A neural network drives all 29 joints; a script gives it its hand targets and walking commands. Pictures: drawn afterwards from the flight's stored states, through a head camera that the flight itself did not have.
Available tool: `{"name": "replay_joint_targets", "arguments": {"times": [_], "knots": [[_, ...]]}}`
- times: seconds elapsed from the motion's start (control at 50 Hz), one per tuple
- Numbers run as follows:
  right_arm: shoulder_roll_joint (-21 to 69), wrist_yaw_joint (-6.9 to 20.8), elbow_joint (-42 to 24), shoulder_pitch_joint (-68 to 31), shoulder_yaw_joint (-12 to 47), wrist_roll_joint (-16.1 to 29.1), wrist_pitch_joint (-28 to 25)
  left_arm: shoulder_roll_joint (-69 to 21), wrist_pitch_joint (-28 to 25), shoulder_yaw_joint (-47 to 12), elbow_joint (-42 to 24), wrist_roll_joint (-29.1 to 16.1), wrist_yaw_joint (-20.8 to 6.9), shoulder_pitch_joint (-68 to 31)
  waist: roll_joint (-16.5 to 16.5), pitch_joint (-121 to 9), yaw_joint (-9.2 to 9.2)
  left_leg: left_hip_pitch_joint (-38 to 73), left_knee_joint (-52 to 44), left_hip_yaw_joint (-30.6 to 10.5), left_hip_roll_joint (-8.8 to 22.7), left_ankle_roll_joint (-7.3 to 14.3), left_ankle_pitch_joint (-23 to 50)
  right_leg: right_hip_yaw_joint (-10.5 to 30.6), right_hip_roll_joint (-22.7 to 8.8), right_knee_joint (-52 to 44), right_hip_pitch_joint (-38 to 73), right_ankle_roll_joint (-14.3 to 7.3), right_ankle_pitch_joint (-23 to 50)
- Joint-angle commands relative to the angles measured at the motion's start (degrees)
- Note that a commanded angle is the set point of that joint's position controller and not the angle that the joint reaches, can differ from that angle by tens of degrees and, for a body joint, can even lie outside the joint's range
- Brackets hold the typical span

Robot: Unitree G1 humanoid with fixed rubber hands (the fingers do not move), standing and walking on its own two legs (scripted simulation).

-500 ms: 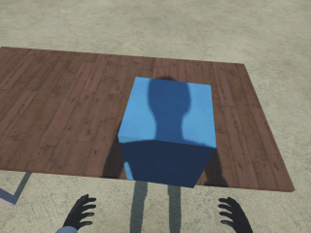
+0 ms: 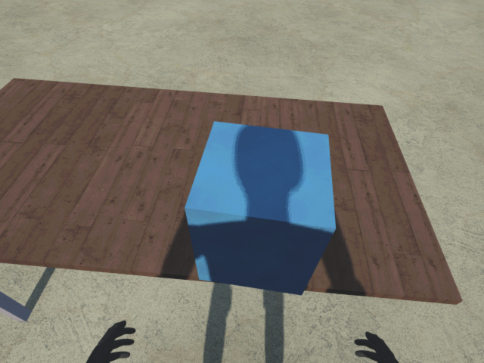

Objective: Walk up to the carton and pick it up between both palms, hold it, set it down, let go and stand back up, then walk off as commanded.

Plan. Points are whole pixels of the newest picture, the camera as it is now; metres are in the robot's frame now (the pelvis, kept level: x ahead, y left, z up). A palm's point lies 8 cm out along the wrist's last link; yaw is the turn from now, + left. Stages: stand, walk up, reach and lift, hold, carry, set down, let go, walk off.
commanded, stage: stand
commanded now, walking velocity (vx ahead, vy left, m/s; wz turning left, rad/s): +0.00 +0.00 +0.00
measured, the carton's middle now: (259, 211) +0.37 -0.02 +0.02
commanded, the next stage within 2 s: walk off in 1.04 s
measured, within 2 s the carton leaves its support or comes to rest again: neither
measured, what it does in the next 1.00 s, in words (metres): stands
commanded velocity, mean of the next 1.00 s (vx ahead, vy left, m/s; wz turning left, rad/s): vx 0.00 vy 0.00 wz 0.00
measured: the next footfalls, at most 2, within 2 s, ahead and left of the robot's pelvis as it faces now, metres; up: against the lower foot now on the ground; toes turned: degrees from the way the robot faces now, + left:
right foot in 1.56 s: -0.03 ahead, -0.12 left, +0.00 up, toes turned +8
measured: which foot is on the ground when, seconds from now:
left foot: down 0.00-1.00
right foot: down 0.00-1.00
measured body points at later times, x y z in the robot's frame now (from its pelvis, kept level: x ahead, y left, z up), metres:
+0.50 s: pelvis -0.01 +0.02 +0.01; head -0.03 +0.01 +0.46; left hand +0.05 +0.31 -0.12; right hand +0.07 -0.26 -0.13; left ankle -0.01 +0.12 -0.74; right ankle +0.00 -0.11 -0.74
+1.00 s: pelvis -0.02 +0.03 +0.01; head -0.02 +0.03 +0.46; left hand +0.01 +0.32 -0.13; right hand +0.05 -0.25 -0.13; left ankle -0.01 +0.12 -0.74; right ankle +0.00 -0.11 -0.74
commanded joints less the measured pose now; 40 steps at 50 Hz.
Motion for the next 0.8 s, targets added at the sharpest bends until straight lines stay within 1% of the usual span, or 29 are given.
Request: {"name": "replay_joint_targets", "arguments": {"times": [0.0, 0.02, 0.08, 0.12, 0.16, 0.18, 0.22, 0.3, 0.32, 0.44, 0.46, 0.54, 0.56, 0.58, 0.6, 0.62, 0.68, 0.78], "knots": [[-13.7, -0.5, -3.2, -1.8, -3.5, 0.3, -0.6, 12.5, -3.9, 4.5, -1.3, 0.5, 0.1, -3.3, 1.8, -5.8, 0.08, -1.0, -4.5, -6.0, 5.1, 2.7, 11.8, 8.1, -7.5, -6.1, 0.4, -1.4, 13.2], [-14.2, -0.5, -2.4, -1.7, -3.5, 0.3, -0.5, 12.6, -4.0, 4.5, 0.0, 0.5, 0.1, -3.5, 2.1, -5.6, 0.03, -1.1, -4.5, -6.4, 5.4, 2.9, 12.4, 8.1, -7.7, -6.3, 0.6, -1.5, 13.7], [-15.0, -0.5, 0.1, -1.5, -3.3, 0.6, -0.1, 13.8, -4.4, 4.5, 3.4, 0.2, 0.0, -3.9, 1.2, -4.7, -0.1, -1.3, -4.8, -6.9, 5.3, 3.0, 13.9, 8.2, -8.1, -7.1, 1.1, -1.7, 15.1], [-15.8, -0.5, 1.4, -1.7, -3.1, 0.8, 0.1, 14.0, -4.5, 4.5, 5.4, 0.0, 0.0, -4.1, 1.4, -4.9, -0.15, -1.0, -5.4, -7.1, 5.4, 3.1, 14.6, 8.0, -8.2, -7.5, 2.0, -1.7, 15.7], [-16.4, -0.6, 2.8, -1.8, -3.0, 0.9, 0.3, 14.4, -4.5, 4.5, 7.4, -0.1, 0.0, -4.5, 1.2, -4.5, -0.26, -0.9, -5.9, -7.1, 5.5, 3.1, 14.7, 7.9, -8.5, -8.2, 2.4, -1.6, 15.0], [-16.8, -0.6, 3.5, -1.6, -3.0, 0.9, 0.4, 14.8, -4.5, 4.5, 8.3, -0.2, 0.1, -4.3, 2.0, -4.2, -0.19, -0.9, -6.3, -7.3, 5.5, 3.1, 15.0, 7.9, -8.5, -8.6, 2.9, -1.6, 15.0], [-17.1, -0.7, 4.6, -1.4, -2.7, 0.9, 0.6, 15.3, -4.3, 4.5, 9.9, -0.2, 0.2, -4.2, 1.2, -3.8, -0.14, -0.9, -7.1, -7.7, 5.6, 3.0, 15.0, 7.3, -8.1, -8.9, 3.5, -1.5, 15.0], [-18.0, -0.8, 6.7, -1.2, -2.3, 0.9, 0.8, 16.0, -4.2, 4.3, 13.1, -0.5, 0.3, -4.0, 1.5, -2.4, -0.13, -1.0, -8.7, -8.2, 5.8, 3.1, 14.2, 7.1, -8.1, -9.9, 4.0, -1.2, 13.0], [-18.3, -0.8, 7.0, -1.5, -2.3, 0.9, 0.8, 16.2, -4.2, 4.3, 13.6, -0.5, 0.3, -4.1, 1.2, -1.8, -0.07, -1.3, -9.2, -8.5, 5.8, 3.2, 13.6, 6.9, -8.0, -10.1, 3.9, -1.2, 12.1], [-18.9, -0.8, 9.1, -1.8, -2.1, 0.9, 0.8, 15.8, -4.0, 4.0, 16.3, -0.6, 0.3, -4.0, 2.1, -0.6, 0.0, -1.3, -11.1, -9.2, 5.9, 3.1, 11.4, 6.6, -7.9, -11.4, 4.1, -0.7, 8.6], [-18.6, -0.9, 9.3, -2.0, -2.1, 0.9, 0.8, 15.9, -3.9, 4.1, 16.7, -0.6, 0.3, -3.9, 1.5, -0.1, 0.0, -1.1, -11.4, -9.3, 5.9, 3.1, 11.0, 6.6, -7.8, -11.5, 3.6, -0.7, 8.1], [-18.6, -0.9, 10.2, -2.4, -2.0, 0.8, 0.8, 15.6, -3.8, 4.0, 17.7, -0.6, 0.3, -4.1, 1.6, 0.4, 0.0, -1.4, -12.4, -9.7, 5.8, 3.1, 8.1, 6.4, -7.9, -12.3, 3.3, -0.5, 6.0], [-18.5, -0.9, 10.5, -2.3, -2.0, 0.9, 0.7, 15.6, -3.8, 4.1, 18.0, -0.6, 0.3, -4.0, 1.6, 0.6, -0.19, -1.3, -12.7, -9.8, 5.8, 3.1, 7.6, 6.5, -7.9, -12.2, 3.3, -0.5, 5.7], [-18.5, -0.8, 10.7, -2.4, -2.0, 0.9, 0.7, 15.6, -3.8, 4.0, 18.3, -0.7, 0.2, -3.9, 2.3, 0.7, 0.03, -2.0, -13.0, -9.9, 5.8, 3.2, 7.2, 6.5, -7.9, -12.2, 3.6, -0.5, 5.6], [-18.2, -0.8, 10.8, -2.6, -1.9, 0.8, 0.7, 15.7, -3.8, 4.1, 18.4, -0.5, 0.3, -4.3, 2.1, 0.0, -0.29, -1.3, -13.3, -9.8, 5.8, 3.0, 6.8, 6.6, -8.0, -12.1, 3.6, -0.5, 5.3], [-18.5, -0.8, 11.0, -2.8, -2.0, 0.9, 0.7, 15.4, -3.8, 4.1, 18.7, -0.7, 0.2, -4.1, 2.6, 0.3, -0.08, -1.7, -13.5, -9.9, 5.8, 3.0, 6.3, 6.4, -7.9, -12.3, 3.7, -0.4, 5.3], [-18.2, -0.9, 11.4, -3.0, -1.9, 0.9, 0.8, 14.9, -3.8, 3.9, 19.2, -0.7, 0.3, -3.6, 1.7, 0.6, 0.15, -1.9, -14.0, -10.4, 5.8, 3.2, 5.7, 6.1, -8.0, -12.2, 3.9, -0.4, 5.1], [-18.3, -0.9, 12.1, -3.3, -1.9, 1.0, 0.9, 14.9, -3.5, 3.9, 19.8, -0.8, 0.3, -3.1, 2.7, 0.2, 0.12, -1.8, -14.4, -10.6, 5.8, 3.0, 4.7, 5.9, -8.0, -12.1, 4.2, -0.4, 4.9]]}}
